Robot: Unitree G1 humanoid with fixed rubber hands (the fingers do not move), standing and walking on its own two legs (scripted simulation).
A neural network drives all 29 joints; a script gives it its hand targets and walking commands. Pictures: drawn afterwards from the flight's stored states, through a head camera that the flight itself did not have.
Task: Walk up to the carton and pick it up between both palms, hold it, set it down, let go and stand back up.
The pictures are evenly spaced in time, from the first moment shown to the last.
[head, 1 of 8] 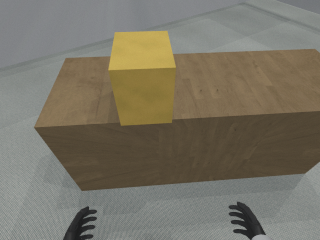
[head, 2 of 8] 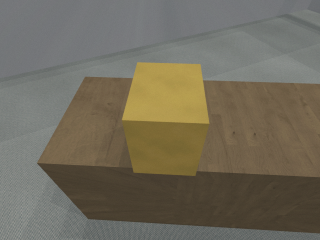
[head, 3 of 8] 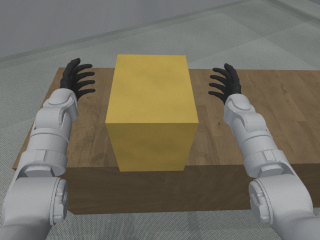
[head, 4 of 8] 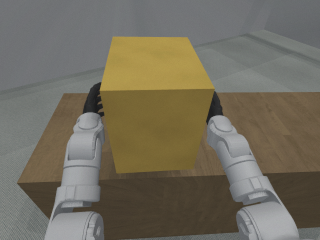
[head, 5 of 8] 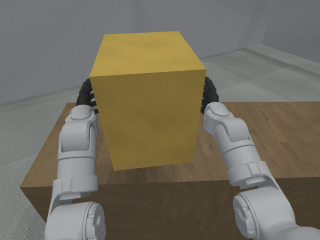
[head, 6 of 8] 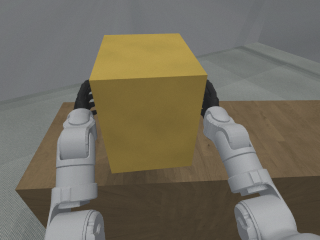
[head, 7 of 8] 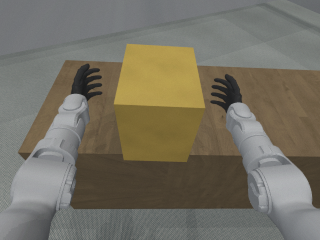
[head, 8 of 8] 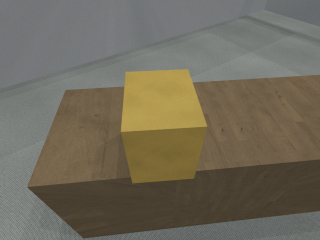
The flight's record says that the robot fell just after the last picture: no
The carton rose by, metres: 0.21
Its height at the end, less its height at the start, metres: +0.00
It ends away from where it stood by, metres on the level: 0.01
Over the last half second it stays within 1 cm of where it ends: yes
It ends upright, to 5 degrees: yes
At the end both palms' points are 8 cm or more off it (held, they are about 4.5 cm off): yes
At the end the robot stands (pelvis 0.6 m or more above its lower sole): yes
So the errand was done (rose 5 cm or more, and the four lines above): yes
